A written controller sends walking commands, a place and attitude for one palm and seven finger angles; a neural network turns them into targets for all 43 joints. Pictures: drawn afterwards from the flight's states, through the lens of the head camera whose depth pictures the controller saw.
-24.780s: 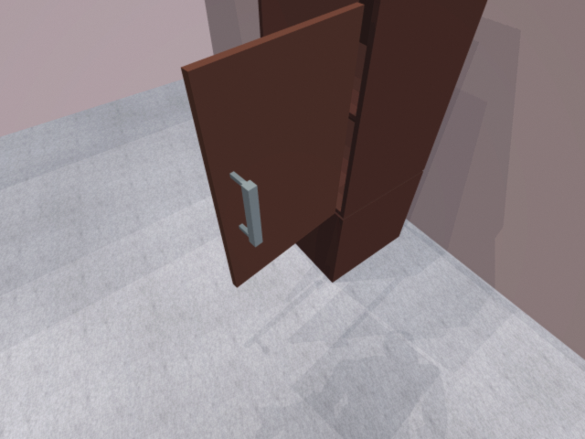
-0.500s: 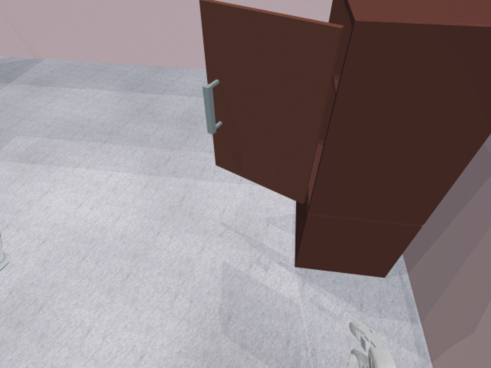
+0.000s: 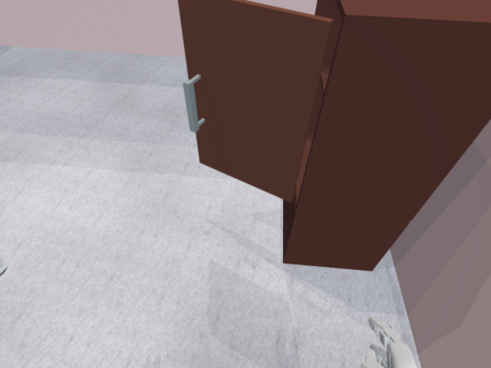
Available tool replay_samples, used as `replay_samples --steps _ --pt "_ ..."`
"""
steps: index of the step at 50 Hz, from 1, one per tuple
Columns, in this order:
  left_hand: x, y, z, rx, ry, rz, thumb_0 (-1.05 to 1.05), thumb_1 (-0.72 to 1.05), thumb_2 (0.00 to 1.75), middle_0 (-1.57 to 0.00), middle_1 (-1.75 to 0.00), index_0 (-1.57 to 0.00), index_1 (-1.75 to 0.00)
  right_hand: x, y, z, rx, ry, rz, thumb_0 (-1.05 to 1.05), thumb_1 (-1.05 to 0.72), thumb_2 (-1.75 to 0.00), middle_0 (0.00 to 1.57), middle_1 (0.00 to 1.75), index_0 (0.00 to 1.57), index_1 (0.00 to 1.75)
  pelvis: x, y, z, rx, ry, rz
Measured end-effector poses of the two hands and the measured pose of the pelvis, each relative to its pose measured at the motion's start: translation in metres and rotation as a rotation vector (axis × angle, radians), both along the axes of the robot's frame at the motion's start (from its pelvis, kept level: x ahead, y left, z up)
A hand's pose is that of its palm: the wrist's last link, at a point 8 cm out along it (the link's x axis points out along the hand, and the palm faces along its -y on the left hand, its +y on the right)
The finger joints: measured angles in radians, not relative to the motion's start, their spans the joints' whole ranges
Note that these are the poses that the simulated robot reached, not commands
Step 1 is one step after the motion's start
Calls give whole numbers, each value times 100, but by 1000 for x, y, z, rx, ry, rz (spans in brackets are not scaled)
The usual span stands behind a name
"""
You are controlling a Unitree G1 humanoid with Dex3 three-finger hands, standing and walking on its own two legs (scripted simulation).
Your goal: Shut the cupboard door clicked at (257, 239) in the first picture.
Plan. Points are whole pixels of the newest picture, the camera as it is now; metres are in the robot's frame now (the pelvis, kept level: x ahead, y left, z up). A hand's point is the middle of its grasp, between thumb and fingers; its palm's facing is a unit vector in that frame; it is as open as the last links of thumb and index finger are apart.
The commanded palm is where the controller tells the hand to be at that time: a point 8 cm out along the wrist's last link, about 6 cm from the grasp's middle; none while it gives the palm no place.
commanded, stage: stop stepping back and stand still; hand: left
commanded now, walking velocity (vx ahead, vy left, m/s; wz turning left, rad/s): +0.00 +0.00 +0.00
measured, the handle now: (195, 104) +0.84 +0.18 -0.05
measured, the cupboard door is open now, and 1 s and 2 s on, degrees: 65 65 65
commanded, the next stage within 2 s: let the arm hang, fingers relaxed in 0.24 s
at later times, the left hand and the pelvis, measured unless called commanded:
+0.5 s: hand (88, 333) +0.18 +0.25 -0.03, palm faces +0.12 -0.89 -0.44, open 7.4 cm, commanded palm none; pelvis -0.02 +0.01 -0.01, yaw +1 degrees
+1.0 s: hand out of the picture -0.11 +0.20 -0.17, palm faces +0.05 -0.98 -0.21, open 7.3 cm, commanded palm none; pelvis -0.02 +0.02 +0.00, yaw +1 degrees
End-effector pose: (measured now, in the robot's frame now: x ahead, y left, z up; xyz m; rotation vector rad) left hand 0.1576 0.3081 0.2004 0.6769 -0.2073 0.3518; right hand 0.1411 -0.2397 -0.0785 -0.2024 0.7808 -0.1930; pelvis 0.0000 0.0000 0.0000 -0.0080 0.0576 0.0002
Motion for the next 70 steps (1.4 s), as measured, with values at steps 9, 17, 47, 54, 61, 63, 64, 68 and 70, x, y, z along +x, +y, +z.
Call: replay_samples --steps 9,17,47,54,61,63,64,68,70 --pt "-1 -15 -47 -238 26 90 2 89 90 -21 -31 -21 -30 0 2 -11 6 40 31 1 -91 -90 20 30 20 30 2 -7 -3 7 -38 8" --pt "1 -22 -10 -132 -125 -15 2 89 90 -21 -31 -21 -30 7 2 5 -5 -34 27 1 -91 -90 20 30 20 30 -1 -10 -3 -5 -43 9" --pt "-269 -70 -337 -738 1658 478 1 94 90 -20 -30 -20 -30 -160 26 -60 52 642 -33 1 -91 -90 20 30 20 30 -21 17 2 -9 -72 33" --pt "-256 -61 -335 -704 1617 469 1 92 90 -20 -30 -20 -30 -153 37 -65 89 602 -46 1 -92 -90 20 30 20 30 -20 21 4 2 -83 17" --pt "-222 -68 -342 -706 1547 393 1 91 90 -20 -30 -19 -30 -153 33 -62 85 584 -65 1 -92 -90 20 30 20 30 -18 20 4 10 -87 7" --pt "-214 -72 -344 -709 1534 372 1 91 90 -20 -30 -19 -30 -155 32 -60 82 586 -72 0 -92 -90 20 30 20 30 -18 20 5 11 -85 6" --pt "-211 -74 -345 -711 1529 363 0 91 90 -20 -30 -20 -30 -157 31 -60 81 589 -76 0 -91 -90 20 30 20 30 -18 19 5 11 -84 5" --pt "-202 -80 -346 -717 1524 338 0 91 90 -20 -30 -20 -30 -163 29 -59 79 607 -90 0 -91 -90 20 30 20 30 -16 18 5 12 -81 3" --pt "-200 -82 -346 -719 1528 333 0 91 90 -20 -30 -20 -30 -167 29 -58 80 619 -96 0 -91 -90 20 30 20 30 -15 17 5 11 -80 3"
